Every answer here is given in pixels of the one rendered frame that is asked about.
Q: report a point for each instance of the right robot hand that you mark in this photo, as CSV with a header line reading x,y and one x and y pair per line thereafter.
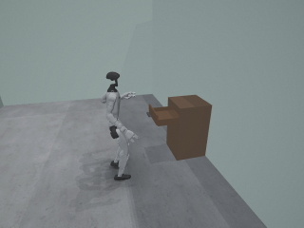
x,y
129,134

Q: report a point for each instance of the left robot upper arm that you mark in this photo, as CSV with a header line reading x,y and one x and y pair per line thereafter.
x,y
103,98

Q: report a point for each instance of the robot right forearm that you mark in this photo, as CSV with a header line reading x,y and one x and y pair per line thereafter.
x,y
116,123

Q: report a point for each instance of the cabinet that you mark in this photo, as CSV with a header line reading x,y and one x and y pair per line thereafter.
x,y
188,138

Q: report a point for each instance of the right robot thigh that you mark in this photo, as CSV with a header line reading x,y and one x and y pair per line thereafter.
x,y
121,139

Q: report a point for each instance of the right robot upper arm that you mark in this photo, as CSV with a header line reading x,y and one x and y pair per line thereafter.
x,y
110,103

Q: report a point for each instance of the left robot shin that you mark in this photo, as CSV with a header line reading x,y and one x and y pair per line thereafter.
x,y
118,155

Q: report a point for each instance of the drawer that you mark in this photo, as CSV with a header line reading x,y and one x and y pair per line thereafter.
x,y
164,115

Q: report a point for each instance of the left robot hand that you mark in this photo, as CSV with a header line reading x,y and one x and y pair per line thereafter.
x,y
128,95

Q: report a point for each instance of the handle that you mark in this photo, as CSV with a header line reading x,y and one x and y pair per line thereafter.
x,y
148,114

